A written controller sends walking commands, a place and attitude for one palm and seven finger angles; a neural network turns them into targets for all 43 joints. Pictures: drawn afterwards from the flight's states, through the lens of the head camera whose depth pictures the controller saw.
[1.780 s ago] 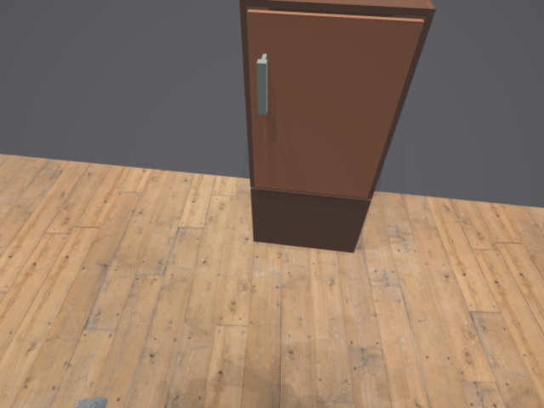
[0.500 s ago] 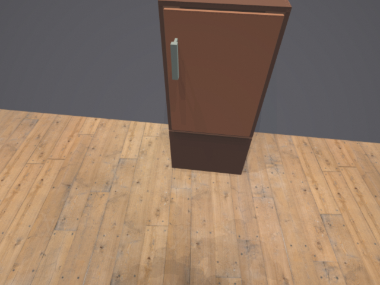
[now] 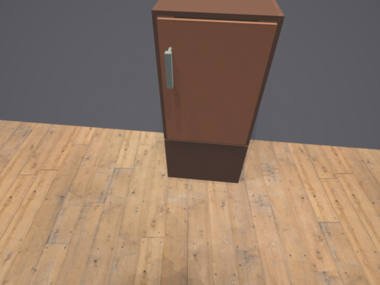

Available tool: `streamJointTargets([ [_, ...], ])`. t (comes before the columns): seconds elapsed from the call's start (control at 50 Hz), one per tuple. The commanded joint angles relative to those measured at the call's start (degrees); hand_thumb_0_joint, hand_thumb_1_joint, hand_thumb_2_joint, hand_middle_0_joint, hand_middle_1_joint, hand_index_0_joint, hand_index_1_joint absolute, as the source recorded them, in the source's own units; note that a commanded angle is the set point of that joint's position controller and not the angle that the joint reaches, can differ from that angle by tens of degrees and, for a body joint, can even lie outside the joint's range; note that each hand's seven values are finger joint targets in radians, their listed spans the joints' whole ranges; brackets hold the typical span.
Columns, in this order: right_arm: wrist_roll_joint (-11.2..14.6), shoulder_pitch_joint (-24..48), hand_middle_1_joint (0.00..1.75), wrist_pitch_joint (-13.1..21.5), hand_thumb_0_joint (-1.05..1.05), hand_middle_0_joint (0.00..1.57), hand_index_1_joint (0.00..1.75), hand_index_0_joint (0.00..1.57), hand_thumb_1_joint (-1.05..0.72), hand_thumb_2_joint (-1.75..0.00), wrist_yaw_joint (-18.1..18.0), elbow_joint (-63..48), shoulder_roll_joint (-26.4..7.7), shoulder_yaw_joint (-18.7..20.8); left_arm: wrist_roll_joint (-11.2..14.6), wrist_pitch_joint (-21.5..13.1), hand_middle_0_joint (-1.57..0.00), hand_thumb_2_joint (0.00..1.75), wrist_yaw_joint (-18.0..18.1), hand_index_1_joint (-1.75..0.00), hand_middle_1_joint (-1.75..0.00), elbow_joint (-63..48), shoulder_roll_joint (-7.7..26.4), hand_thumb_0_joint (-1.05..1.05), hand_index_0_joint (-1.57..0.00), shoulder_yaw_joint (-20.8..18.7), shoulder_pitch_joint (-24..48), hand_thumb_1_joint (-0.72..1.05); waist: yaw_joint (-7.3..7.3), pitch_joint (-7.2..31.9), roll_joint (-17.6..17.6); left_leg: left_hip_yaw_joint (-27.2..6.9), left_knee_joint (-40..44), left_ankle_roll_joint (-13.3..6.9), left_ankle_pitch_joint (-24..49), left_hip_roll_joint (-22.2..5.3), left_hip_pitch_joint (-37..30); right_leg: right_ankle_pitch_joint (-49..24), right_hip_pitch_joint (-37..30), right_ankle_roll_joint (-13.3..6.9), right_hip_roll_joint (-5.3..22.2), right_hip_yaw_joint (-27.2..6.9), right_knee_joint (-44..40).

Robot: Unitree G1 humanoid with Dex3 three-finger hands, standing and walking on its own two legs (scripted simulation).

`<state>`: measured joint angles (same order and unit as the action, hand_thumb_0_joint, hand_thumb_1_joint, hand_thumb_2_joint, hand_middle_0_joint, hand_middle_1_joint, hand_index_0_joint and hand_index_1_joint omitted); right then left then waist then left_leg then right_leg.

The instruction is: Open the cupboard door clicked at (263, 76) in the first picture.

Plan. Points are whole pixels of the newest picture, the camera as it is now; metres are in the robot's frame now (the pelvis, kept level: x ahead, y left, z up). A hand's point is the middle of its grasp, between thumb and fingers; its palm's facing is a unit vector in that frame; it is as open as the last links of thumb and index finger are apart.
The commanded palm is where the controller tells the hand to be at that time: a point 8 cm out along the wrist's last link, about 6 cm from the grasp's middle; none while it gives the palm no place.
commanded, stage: take the last steps up to it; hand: left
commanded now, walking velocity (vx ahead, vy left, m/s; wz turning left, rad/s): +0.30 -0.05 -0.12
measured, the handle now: (170, 68) +0.87 +0.13 +0.04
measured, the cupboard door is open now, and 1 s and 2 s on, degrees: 0 0 0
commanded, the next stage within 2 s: come to a stop and stand still in 0.66 s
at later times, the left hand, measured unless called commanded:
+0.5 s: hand out of the picture +0.14 +0.20 -0.18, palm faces -0.02 -0.99 -0.14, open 7.4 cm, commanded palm none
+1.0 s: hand (152, 201) +0.40 +0.15 -0.17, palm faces -0.04 -0.98 -0.22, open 7.2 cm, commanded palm none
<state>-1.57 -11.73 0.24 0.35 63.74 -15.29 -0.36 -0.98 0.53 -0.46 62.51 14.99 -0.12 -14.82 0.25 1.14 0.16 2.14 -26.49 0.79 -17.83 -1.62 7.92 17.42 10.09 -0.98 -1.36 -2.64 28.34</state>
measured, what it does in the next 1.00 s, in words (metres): walks ahead: left foot, then right foot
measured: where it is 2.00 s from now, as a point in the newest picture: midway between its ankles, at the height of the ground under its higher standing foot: outside the picture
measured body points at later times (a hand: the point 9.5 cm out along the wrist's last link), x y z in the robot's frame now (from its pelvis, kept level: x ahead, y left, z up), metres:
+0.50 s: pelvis +0.15 +0.03 +0.00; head +0.16 +0.05 +0.45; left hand +0.14 +0.25 -0.17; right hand +0.10 -0.18 -0.15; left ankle +0.08 +0.12 -0.74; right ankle +0.13 -0.10 -0.65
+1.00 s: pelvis +0.30 -0.03 -0.01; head +0.33 -0.03 +0.44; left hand +0.40 +0.20 -0.16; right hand +0.31 -0.26 -0.17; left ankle +0.34 +0.09 -0.71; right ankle +0.34 -0.12 -0.74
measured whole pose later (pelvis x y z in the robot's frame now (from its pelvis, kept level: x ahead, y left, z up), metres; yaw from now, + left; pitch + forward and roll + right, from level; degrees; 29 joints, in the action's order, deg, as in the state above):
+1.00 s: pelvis +0.30 -0.03 -0.01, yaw -4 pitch -1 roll -1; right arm -0.9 -13.2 -0.5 -1.8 60.0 -9.1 2.8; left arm -1.2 -0.3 2.3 57.3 8.6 -2.8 -8.5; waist -0.9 -4.3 1.6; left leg 2.8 -50.2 1.7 -24.6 -3.7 25.5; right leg 12.4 18.5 -3.1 0.5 8.0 31.7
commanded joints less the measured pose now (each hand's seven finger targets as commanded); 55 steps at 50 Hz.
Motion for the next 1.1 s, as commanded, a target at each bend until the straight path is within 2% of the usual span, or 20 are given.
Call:
streamJointTargets([
  [0.0, 0.5, -2.4, 0.3, 1.5, 0.0, 0.2, 0.3, 0.2, -0.9, -0.9, -1.0, -2.5, -7.3, 2.5, -0.3, -1.5, -0.2, 0.9, -0.2, -0.3, -0.3, -2.5, 6.0, 0.0, -0.2, -2.3, -4.2, 0.9, 0.25, -7.8, 0.8, -7.0, 4.0, -4.4, -10.2, -6.6, 5.6, 8.1, 6.7, -3.2, 3.7, -5.9, -2.8],
  [0.06, 0.7, -3.3, 0.3, 2.5, 0.0, 0.2, 0.3, 0.2, -0.9, -0.9, -1.4, -3.1, -4.5, 2.6, -0.3, -2.5, -0.2, 0.9, 0.4, -0.3, -0.3, -1.2, 5.3, 0.0, -0.2, -3.1, -9.5, 0.9, 1.37, -6.1, -3.4, -1.8, -6.7, -3.5, 0.0, -4.3, 9.5, -4.4, -0.2, -5.3, 6.6, -10.1, -2.1],
  [0.1, 0.8, 0.3, 0.3, 2.9, 0.0, 0.2, 0.3, 0.2, -0.9, -0.9, -1.3, -5.0, -1.8, 2.4, -0.2, -3.2, -0.2, 0.9, 1.1, -0.3, -0.3, 1.2, 7.4, 0.0, -0.2, -4.0, -16.1, 0.9, 3.36, -5.6, -12.6, 4.6, -20.7, -1.1, -7.6, -0.4, 21.9, -16.8, -10.3, -10.5, 15.1, -22.1, -8.1],
  [0.14, 0.8, 5.7, 0.3, 3.5, 0.0, 0.2, 0.3, 0.2, -0.9, -0.9, -1.2, -7.3, -0.7, 2.5, -0.7, -3.7, -0.2, 0.9, 2.0, -0.3, -0.3, 2.3, 5.8, 0.0, -0.2, -4.1, -19.8, 0.9, 5.45, -7.6, -8.9, 1.6, -28.2, -1.1, -16.2, -2.5, 31.3, -29.2, -15.8, -15.5, 19.3, -25.2, -8.5],
  [0.2, 1.3, 1.9, 0.3, 3.9, 0.0, 0.2, 0.3, 0.2, -0.9, -0.9, -0.9, -6.5, 1.3, 2.9, -1.1, -3.8, -0.2, 0.9, 2.4, -0.3, -0.3, 1.2, 4.1, 0.0, -0.2, -3.9, -14.3, 0.9, 1.2, -5.2, -6.3, 0.6, -17.1, -1.9, -13.4, -3.6, 21.7, -25.6, -9.1, -12.6, 16.7, -18.2, -5.4],
  [0.24, 1.1, -11.3, 0.3, 4.0, 0.0, 0.2, 0.3, 0.2, -0.9, -0.9, -1.3, -1.9, 2.3, 3.0, -0.1, -3.6, -0.2, 0.9, 1.8, -0.3, -0.3, 0.1, 2.9, 0.0, -0.2, -4.0, -8.4, 0.9, -5.61, -2.3, -3.5, 4.9, -2.7, -2.2, 2.4, 0.1, -2.9, -19.4, 6.8, -7.3, 8.7, -8.1, 2.9],
  [0.28, -0.1, -27.0, 0.3, 4.3, 0.0, 0.2, 0.3, 0.2, -0.9, -0.9, -2.3, 2.9, -7.4, 5.2, 0.6, -3.7, -0.2, 0.9, 1.1, -0.3, -0.3, -2.5, -3.1, 0.0, -0.2, -3.3, -8.1, 0.9, -8.81, 0.4, 20.9, -28.3, 13.8, -9.9, 1.5, -24.5, -16.5, 13.3, 26.7, -1.1, -2.1, 4.2, 35.2],
  [0.3, 0.1, -24.7, 0.3, 3.6, 0.0, 0.2, 0.3, 0.2, -0.9, -0.9, -2.3, 2.1, -5.9, 4.7, -0.2, -3.5, -0.2, 0.9, 1.5, -0.3, -0.3, -3.4, -0.8, 0.0, -0.2, -3.6, -5.7, 0.9, -7.82, -2.8, 10.8, -31.5, 14.3, -13.6, -2.3, -27.8, -11.6, 13.8, 28.6, -2.2, 1.2, 0.6, 41.6],
  [0.34, 0.1, -17.6, 0.3, 4.0, 0.0, 0.2, 0.3, 0.2, -0.9, -0.9, -2.5, 0.1, -0.7, 3.4, -0.8, -3.0, -0.2, 0.9, 0.7, -0.3, -0.3, -2.5, -3.6, 0.0, -0.2, -3.5, -2.9, 0.9, -4.45, -13.1, 2.6, -21.7, 15.4, -12.1, 3.1, -23.6, -1.9, 5.5, 31.1, -1.5, 5.8, 1.0, 44.6],
  [0.42, 0.5, -16.3, 0.3, 5.4, 0.0, 0.2, 0.3, 0.2, -0.9, -0.9, -2.9, 0.3, 2.4, 2.5, -0.8, -1.7, -0.2, 0.9, -0.4, -0.3, -0.3, -1.3, -6.2, 0.0, -0.2, -3.3, -6.1, 0.9, -0.97, -10.1, 5.9, -3.4, 13.8, -8.9, 22.5, -15.6, -1.7, -2.0, 27.3, 0.5, 6.8, 4.2, 39.0],
  [0.6, 0.0, -18.5, 0.3, 4.4, 0.0, 0.2, 0.3, 0.2, -0.9, -0.9, -3.0, 2.8, 1.6, 3.5, -0.3, -1.8, -0.2, 0.9, -0.7, -0.3, -0.3, -6.9, -5.0, 0.0, -0.2, -3.4, 6.5, 0.9, -2.1, -10.1, 6.6, 2.7, 11.1, -8.1, 35.5, -14.6, -4.0, -8.0, 17.2, -1.2, 4.5, 10.0, 10.6],
  [0.66, 0.3, -16.0, 0.3, 3.7, 0.0, 0.2, 0.3, 0.2, -0.9, -0.9, -2.8, 2.7, -0.2, 4.0, -0.6, -2.6, -0.2, 0.9, -0.3, -0.3, -0.3, -3.6, -2.4, 0.0, -0.2, -4.3, -4.7, 0.9, 3.66, -3.9, 5.5, 4.8, -3.6, -6.1, 41.4, -13.3, -3.4, -9.7, 1.4, -2.8, 1.5, 11.9, 4.8],
  [0.68, 0.7, -16.8, 0.3, 3.6, 0.0, 0.2, 0.3, 0.2, -0.9, -0.9, -2.4, 2.7, 0.9, 3.8, -0.9, -3.5, -0.2, 0.9, 0.0, -0.3, -0.3, -1.7, 0.9, 0.0, -0.2, -5.1, -11.1, 0.9, 6.36, 0.2, 0.9, 5.8, -16.2, -4.1, 32.9, -10.5, 3.9, -12.7, -11.1, -4.2, 4.4, 8.3, 2.1],
  [0.7, 1.4, -20.1, 0.3, 3.7, 0.0, 0.2, 0.3, 0.2, -0.9, -0.9, -1.7, 1.5, 4.8, 3.1, -1.0, -4.1, -0.2, 0.9, 0.9, -0.3, -0.3, -1.1, 6.9, 0.0, -0.2, -6.6, -16.1, 0.9, 7.04, 7.2, -12.7, 8.3, -35.7, -2.0, 1.7, -2.3, 16.7, -19.6, -21.6, -9.9, 19.9, -12.7, -2.2],
  [0.72, 1.6, -18.1, 0.3, 3.3, 0.0, 0.2, 0.3, 0.2, -0.9, -0.9, -2.1, -0.1, 5.0, 3.1, 0.2, -3.8, -0.2, 0.9, 1.1, -0.3, -0.3, -0.7, 9.4, 0.0, -0.2, -6.6, -17.9, 0.9, 6.49, 8.9, -11.4, 1.9, -49.2, -2.4, -17.6, 0.3, 20.2, -22.3, -18.4, -14.6, 27.6, -23.2, -9.3],
  [0.74, 1.4, -15.5, 0.3, 2.7, 0.0, 0.2, 0.3, 0.2, -0.9, -0.9, -2.0, -0.6, 5.5, 3.4, 0.4, -3.5, -0.2, 0.9, 1.4, -0.3, -0.3, -2.3, 8.2, 0.0, -0.2, -6.1, -11.4, 0.9, 4.99, 6.2, -10.9, -1.7, -52.8, -2.5, -14.3, -2.3, 22.0, -13.0, -11.0, -14.6, 26.3, -22.5, -12.2],
  [0.82, 0.5, -17.1, 0.3, 0.2, 0.0, 0.2, 0.3, 0.2, -0.9, -0.9, -2.4, 0.9, 7.8, 2.2, -0.4, -3.2, -0.2, 0.9, 3.0, -0.3, -0.3, -6.4, -0.1, 0.0, -0.2, -3.3, 4.6, 0.9, -3.33, -0.7, -0.7, -2.4, -35.8, -0.1, -7.3, -5.7, 11.7, -33.2, 11.0, -9.6, 19.3, -1.0, -10.2],
  [1.0, 1.1, -7.8, 0.3, -1.8, 0.0, 0.2, 0.3, 0.2, -0.9, -0.9, -2.0, -5.6, 4.6, 4.1, -0.8, -0.2, -0.2, 0.9, 3.2, -0.3, -0.3, -8.4, 3.4, 0.0, -0.2, -5.2, 2.6, 0.9, -0.78, 1.2, -8.6, -0.4, -20.5, 1.2, -5.8, -1.4, 12.3, -40.1, 4.2, -11.1, 19.4, -1.7, -3.9],
  [1.06, 0.9, -9.0, 0.3, -1.4, 0.0, 0.2, 0.3, 0.2, -0.9, -0.9, -1.9, -5.7, 3.6, 4.3, -0.2, 0.6, -0.2, 0.9, 3.0, -0.3, -0.3, -9.0, 3.2, 0.0, -0.2, -5.3, 3.2, 0.9, -2.68, 0.3, -7.2, 0.7, -4.5, 0.5, 8.5, -1.8, 2.2, -26.5, 9.9, -6.5, 16.0, 0.4, 1.2],
  [1.08, 0.6, -9.1, 0.3, -0.9, 0.0, 0.2, 0.3, 0.2, -0.9, -0.9, -1.9, -6.3, 0.3, 4.7, 0.0, 1.2, -0.2, 0.9, 2.8, -0.3, -0.3, -9.6, 0.8, 0.0, -0.2, -4.9, 1.4, 0.9, -2.22, 0.7, 2.7, -7.4, 1.0, -2.4, 21.4, -8.9, -1.1, -11.7, 14.4, -2.5, 10.1, 4.0, 7.3],
])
